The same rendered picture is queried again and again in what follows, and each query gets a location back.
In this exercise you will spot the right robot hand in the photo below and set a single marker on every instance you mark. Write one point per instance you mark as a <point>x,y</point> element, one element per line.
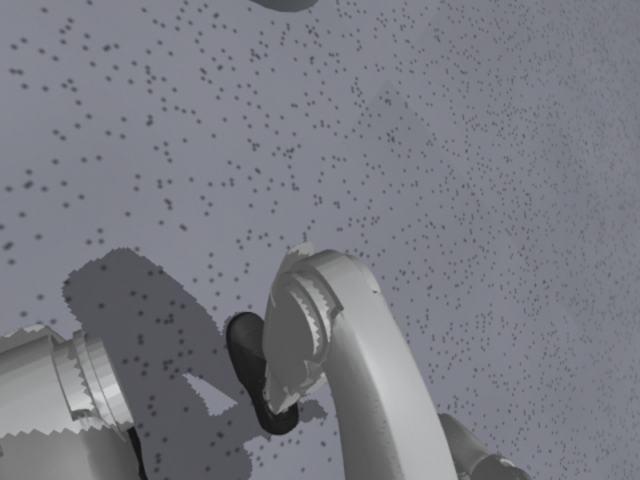
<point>466,449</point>

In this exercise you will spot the left robot foot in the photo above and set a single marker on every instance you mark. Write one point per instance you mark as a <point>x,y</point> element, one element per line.
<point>137,448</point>

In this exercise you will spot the right robot foot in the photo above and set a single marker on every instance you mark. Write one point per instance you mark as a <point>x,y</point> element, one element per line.
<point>244,342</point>

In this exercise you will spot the right robot arm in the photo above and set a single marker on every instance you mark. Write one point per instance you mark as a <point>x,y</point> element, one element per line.
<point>498,467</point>

